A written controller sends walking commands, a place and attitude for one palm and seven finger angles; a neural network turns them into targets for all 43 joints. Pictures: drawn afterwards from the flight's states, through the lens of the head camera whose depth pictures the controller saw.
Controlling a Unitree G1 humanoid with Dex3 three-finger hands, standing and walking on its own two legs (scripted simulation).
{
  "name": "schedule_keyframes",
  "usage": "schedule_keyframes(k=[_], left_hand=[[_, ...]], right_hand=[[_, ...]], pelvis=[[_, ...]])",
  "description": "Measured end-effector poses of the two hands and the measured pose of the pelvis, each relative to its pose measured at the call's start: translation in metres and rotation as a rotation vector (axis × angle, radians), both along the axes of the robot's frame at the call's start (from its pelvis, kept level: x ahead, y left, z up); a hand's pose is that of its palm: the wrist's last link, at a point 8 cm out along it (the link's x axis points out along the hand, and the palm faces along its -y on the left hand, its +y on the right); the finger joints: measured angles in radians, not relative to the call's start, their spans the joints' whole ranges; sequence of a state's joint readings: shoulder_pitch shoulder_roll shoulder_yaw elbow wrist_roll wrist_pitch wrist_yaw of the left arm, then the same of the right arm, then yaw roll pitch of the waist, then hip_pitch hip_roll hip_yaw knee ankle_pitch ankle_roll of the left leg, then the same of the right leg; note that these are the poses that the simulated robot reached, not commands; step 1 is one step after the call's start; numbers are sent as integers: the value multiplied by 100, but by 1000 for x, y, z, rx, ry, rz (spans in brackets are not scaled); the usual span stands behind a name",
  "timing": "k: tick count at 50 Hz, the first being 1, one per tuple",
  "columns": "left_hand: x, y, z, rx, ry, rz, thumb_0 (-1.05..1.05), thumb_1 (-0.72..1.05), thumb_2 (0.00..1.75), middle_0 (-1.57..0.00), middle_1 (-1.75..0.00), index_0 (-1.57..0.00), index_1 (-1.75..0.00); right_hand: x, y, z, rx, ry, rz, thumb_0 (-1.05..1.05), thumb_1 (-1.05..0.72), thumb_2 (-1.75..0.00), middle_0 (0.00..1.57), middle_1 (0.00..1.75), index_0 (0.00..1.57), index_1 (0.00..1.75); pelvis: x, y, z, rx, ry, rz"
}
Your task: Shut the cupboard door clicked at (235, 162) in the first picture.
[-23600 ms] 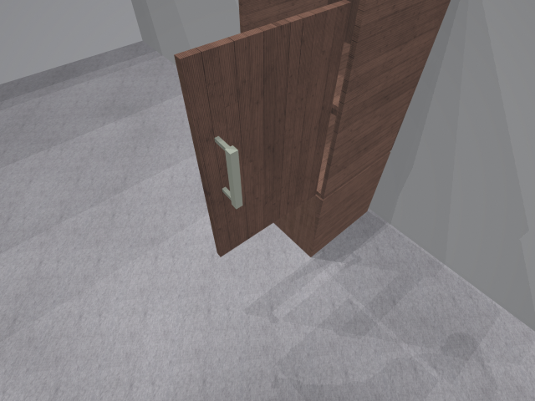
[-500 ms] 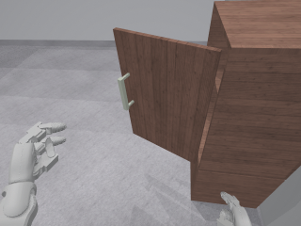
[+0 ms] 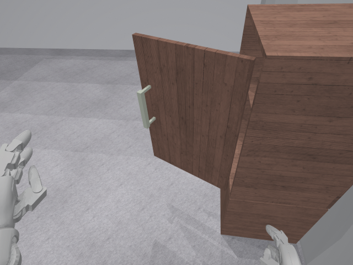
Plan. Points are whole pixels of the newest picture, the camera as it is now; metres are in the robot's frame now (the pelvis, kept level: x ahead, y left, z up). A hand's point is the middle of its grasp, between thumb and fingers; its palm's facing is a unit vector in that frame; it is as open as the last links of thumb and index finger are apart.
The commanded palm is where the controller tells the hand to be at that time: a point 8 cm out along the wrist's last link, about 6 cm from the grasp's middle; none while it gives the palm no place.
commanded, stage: draw the hand back to the body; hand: left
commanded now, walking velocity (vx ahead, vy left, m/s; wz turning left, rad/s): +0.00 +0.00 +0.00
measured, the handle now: (147, 107) +0.65 +0.20 -0.01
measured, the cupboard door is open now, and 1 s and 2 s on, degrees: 65 65 65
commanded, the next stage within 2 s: step back with the hand held close in 0.02 s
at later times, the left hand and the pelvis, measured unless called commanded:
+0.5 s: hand (24, 192) +0.18 +0.29 +0.15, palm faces +0.39 -0.77 -0.51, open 7.4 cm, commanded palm +0.12 +0.33 +0.17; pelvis -0.02 +0.03 -0.01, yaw -1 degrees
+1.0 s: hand out of the picture +0.11 +0.29 +0.16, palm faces +0.47 -0.75 -0.46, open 7.4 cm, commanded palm +0.05 +0.33 +0.17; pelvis -0.09 +0.02 -0.02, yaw +1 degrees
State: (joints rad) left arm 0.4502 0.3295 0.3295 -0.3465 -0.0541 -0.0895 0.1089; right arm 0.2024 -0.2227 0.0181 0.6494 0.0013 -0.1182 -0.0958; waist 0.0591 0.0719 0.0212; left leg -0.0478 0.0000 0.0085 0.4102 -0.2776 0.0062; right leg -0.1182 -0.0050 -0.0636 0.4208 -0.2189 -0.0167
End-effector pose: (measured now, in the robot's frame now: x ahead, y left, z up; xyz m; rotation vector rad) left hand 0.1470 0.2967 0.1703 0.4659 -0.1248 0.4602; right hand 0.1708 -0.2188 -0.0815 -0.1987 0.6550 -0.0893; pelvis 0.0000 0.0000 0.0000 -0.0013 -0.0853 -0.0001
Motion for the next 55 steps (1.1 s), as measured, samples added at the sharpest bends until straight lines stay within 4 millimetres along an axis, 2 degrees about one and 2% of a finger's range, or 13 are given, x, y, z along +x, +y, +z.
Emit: schedule_keyframes(k=[11, 18, 24, 29, 35, 42, 48, 55], left_hand=[[2, 7, 6, 43, -7, 0, 1, 89, 90, -21, -31, -22, -31], [5, 19, -1, 79, 29, -39, 1, 89, 90, -21, -31, -21, -30], [-1, 31, 3, 119, 35, -70, 1, 89, 90, -22, -31, -22, -31], [-14, 37, 7, 138, -11, -78, 1, 89, 90, -21, -31, -22, -31], [-35, 33, 5, 136, -66, -67, 1, 89, 90, -21, -31, -22, -31], [-60, 27, -1, 127, -108, -55, 1, 89, 90, -21, -31, -22, -31], [-75, 28, 2, 143, -140, -69, 1, 89, 90, -22, -31, -22, -31], [-90, 33, 8, 208, -157, -44, 1, 89, 90, -21, -31, -22, -31]], right_hand=[[-6, -1, -5, 7, 34, -11, 2, -91, -90, 20, 30, 20, 30], [-19, -9, -9, -40, 106, -84, 2, -91, -90, 20, 30, 20, 30], [-31, -5, -5, -66, 114, -126, 2, -91, -90, 20, 30, 20, 30], [-42, 5, 0, -60, 83, -122, 2, -91, -90, 20, 30, 20, 30], [-60, 11, -2, -50, 56, -99, 2, -91, -90, 20, 30, 20, 30], [-91, 1, -10, -69, 85, -85, 2, -91, -90, 20, 30, 20, 30], [-118, -7, -9, -110, 117, -99, 2, -91, -90, 20, 30, 20, 30], [-128, -10, -13, -106, 100, -91, 2, -91, -90, 20, 30, 20, 30]], pelvis=[[-1, 3, -1, -13, 34, 4], [-6, 18, -4, -14, 96, 7], [-17, 30, -7, -2, 101, -7], [-31, 33, -11, 3, 97, -17], [-51, 29, -16, 1, 87, -15], [-70, 23, -22, -14, 87, -1], [-84, 24, -21, -23, 90, 8], [-95, 18, -24, -27, 89, 35]])
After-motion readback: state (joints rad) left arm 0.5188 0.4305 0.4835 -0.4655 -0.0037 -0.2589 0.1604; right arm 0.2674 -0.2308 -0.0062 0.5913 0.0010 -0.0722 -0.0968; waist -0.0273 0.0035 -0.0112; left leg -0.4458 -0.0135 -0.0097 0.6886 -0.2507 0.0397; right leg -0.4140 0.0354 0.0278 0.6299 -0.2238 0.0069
